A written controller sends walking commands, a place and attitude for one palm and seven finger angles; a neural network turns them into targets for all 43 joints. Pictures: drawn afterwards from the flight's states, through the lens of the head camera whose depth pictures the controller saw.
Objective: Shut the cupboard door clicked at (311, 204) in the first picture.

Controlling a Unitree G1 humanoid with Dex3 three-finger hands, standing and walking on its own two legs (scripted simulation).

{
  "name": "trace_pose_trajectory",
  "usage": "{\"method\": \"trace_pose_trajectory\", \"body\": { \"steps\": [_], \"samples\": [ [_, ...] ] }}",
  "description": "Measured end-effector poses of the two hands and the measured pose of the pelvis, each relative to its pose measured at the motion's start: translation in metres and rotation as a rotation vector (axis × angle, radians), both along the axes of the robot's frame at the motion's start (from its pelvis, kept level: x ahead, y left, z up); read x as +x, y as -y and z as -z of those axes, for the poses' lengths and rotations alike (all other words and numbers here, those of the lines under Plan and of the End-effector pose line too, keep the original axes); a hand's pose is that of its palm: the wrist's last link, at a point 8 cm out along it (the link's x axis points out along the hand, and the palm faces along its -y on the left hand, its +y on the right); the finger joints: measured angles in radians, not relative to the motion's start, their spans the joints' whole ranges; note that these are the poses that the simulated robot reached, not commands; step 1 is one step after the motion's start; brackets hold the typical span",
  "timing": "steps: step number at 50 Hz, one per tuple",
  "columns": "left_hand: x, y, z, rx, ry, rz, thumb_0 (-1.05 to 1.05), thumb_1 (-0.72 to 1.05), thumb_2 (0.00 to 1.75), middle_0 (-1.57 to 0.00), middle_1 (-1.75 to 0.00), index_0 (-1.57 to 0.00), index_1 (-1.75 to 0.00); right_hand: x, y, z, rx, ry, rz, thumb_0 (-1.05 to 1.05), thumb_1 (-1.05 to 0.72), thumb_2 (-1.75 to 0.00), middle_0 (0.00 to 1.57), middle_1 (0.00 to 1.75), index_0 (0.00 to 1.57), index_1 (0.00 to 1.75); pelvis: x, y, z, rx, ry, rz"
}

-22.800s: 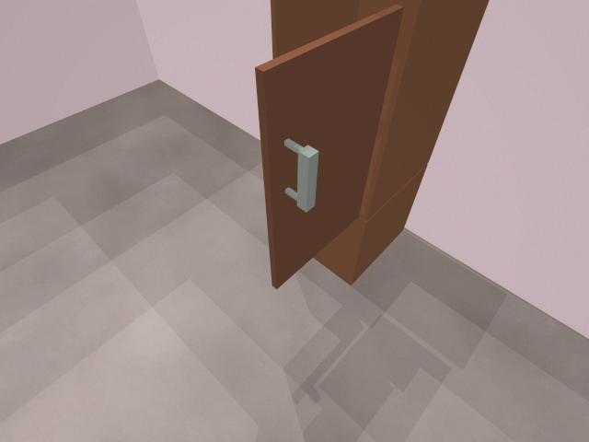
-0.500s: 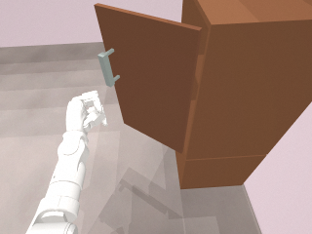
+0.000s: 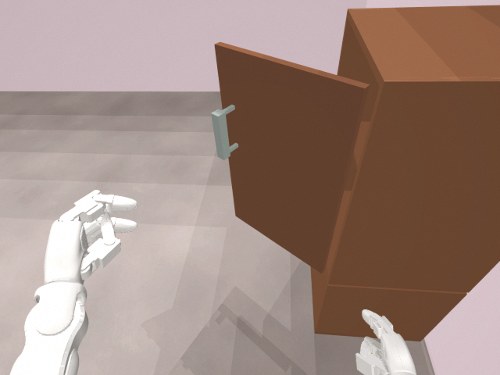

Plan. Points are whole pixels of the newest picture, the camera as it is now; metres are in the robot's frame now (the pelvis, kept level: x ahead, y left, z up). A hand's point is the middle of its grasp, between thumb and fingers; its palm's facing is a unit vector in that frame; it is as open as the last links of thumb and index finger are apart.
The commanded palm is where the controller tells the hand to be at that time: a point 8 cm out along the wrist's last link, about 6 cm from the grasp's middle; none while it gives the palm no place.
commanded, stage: draw the hand back to the body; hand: left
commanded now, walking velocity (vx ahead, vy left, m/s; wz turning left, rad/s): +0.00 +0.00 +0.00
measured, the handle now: (227, 132) +0.67 +0.14 +0.04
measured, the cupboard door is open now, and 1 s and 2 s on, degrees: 54 54 54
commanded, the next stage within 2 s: step back with the hand held close in 0.62 s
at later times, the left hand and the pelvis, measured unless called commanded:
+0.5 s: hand (53, 273) +0.19 +0.27 +0.15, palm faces +0.49 -0.78 -0.39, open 7.3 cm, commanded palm +0.14 +0.30 +0.17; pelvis +0.00 +0.00 +0.00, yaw +0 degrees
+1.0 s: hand (50, 271) +0.19 +0.28 +0.15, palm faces +0.41 -0.78 -0.48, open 7.4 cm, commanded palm +0.14 +0.31 +0.17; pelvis -0.01 +0.01 -0.01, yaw +0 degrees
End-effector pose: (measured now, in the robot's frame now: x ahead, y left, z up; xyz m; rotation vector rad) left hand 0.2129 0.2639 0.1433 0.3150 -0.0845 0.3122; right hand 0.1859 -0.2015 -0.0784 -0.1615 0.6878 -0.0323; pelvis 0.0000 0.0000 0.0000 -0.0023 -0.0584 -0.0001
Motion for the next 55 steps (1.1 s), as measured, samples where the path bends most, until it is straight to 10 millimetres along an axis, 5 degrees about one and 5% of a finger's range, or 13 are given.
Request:
{"method": "trace_pose_trajectory", "body": {
  "steps": [18,36,55],
  "samples": [
    [-0.074,-0.046,-0.034,0.181,0.023,-0.206,0.01,0.89,0.90,-0.30,-0.40,-0.30,-0.40,-0.011,0.016,0.012,-0.029,-0.027,0.030,0.01,-0.91,-0.90,0.20,0.30,0.20,0.30,0.006,-0.002,0.001,-0.002,-0.001,-0.004],
    [-0.063,-0.032,-0.032,0.152,0.056,-0.147,0.01,0.89,0.90,-0.21,-0.30,-0.21,-0.30,-0.009,0.019,0.001,-0.029,0.031,0.043,0.01,-0.91,-0.90,0.20,0.30,0.20,0.30,0.003,0.004,0.001,-0.002,0.004,0.007],
    [-0.068,-0.054,-0.031,0.254,0.026,-0.073,0.01,0.89,0.90,-0.21,-0.30,-0.21,-0.30,-0.044,0.029,0.008,-0.094,-0.085,0.170,0.01,-0.91,-0.90,0.20,0.30,0.20,0.30,-0.019,-0.020,0.007,-0.007,-0.079,0.018]
  ]
}}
